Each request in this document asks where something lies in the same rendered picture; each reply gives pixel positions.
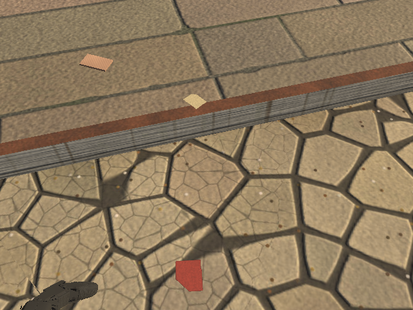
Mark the left robot hand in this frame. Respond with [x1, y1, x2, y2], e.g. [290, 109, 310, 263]
[20, 280, 98, 310]

